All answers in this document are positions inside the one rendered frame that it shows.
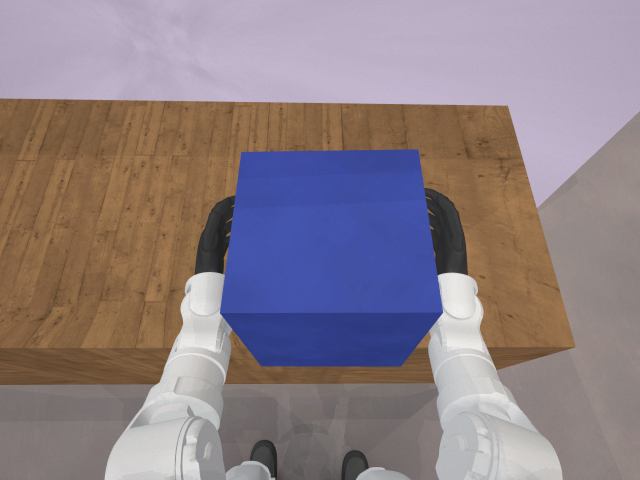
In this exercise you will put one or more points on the right robot hand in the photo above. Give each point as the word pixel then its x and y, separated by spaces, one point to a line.
pixel 448 236

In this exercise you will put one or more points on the right robot foot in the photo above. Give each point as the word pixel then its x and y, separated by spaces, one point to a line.
pixel 354 463

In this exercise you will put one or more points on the left robot hand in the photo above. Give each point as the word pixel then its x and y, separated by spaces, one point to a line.
pixel 213 242

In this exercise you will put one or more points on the robot right upper arm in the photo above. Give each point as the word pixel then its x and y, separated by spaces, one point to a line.
pixel 479 446

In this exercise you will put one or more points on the pedestal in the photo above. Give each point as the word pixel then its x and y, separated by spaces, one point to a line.
pixel 103 202

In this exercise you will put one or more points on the carton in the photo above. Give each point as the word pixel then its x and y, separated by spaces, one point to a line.
pixel 330 259

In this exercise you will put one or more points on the robot left upper arm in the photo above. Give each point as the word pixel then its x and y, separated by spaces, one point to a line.
pixel 187 448

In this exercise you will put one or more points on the robot left forearm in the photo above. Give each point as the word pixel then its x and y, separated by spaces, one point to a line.
pixel 196 369

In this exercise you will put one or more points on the robot right forearm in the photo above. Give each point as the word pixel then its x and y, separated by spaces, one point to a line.
pixel 463 370

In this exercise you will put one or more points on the left robot shin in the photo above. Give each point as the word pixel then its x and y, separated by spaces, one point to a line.
pixel 256 463

